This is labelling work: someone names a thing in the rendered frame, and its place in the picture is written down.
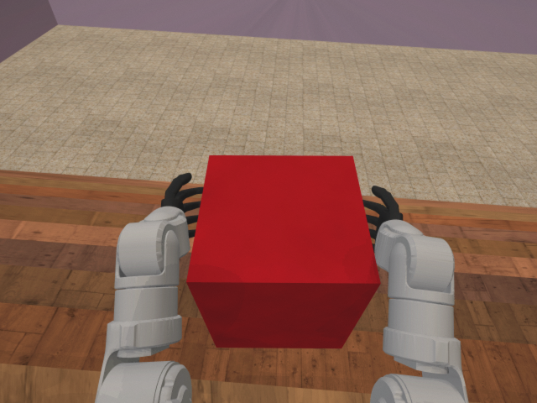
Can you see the right robot forearm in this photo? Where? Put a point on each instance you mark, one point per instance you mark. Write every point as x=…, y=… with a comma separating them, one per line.
x=420, y=331

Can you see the carton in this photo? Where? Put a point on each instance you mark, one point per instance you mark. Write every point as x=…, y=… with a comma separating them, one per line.
x=282, y=255

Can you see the left robot hand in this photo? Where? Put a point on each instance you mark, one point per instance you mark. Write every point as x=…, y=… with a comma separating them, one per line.
x=173, y=198

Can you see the left robot forearm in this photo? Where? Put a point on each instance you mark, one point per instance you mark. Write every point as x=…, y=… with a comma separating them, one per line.
x=146, y=319

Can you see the right robot hand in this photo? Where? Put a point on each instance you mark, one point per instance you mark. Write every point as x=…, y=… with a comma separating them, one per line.
x=390, y=212

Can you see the right robot upper arm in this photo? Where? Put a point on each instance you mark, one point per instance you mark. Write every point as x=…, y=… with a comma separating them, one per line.
x=400, y=388

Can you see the left robot upper arm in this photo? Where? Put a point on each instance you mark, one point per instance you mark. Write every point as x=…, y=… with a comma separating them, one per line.
x=147, y=382

